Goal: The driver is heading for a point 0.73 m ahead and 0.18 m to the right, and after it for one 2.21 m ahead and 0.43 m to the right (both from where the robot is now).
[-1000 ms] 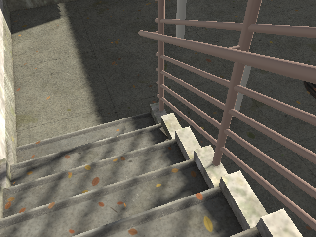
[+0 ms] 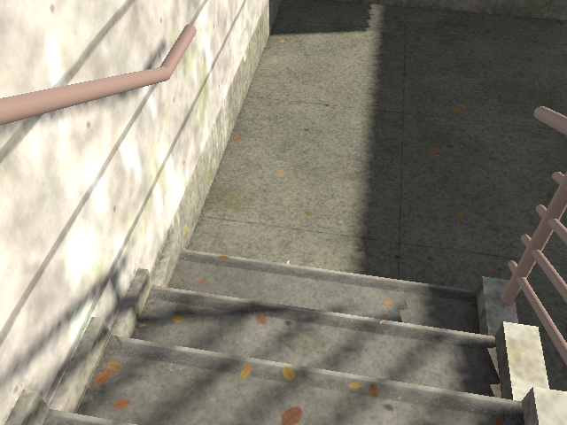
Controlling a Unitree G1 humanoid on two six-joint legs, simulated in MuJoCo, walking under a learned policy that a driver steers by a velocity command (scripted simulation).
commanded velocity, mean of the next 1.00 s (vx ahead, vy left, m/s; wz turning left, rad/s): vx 0.50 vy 0.00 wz -0.30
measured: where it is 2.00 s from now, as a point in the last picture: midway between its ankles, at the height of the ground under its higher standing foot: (363, 318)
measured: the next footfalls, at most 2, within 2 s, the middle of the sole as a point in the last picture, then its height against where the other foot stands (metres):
left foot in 0.42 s outside the picture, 0.16 m lower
right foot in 0.98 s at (366, 424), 0.16 m lower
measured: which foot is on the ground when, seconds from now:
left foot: up 0.00-0.40, down 0.42-1.00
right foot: down 0.00-0.42, up 0.44-0.96, down 0.98-1.00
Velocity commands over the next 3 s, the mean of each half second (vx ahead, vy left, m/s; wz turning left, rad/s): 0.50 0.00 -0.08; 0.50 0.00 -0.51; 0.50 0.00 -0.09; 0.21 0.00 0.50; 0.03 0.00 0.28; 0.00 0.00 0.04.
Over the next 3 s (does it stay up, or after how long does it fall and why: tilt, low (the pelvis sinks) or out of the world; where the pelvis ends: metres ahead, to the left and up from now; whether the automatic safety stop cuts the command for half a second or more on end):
stays up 1.20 -0.28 -0.65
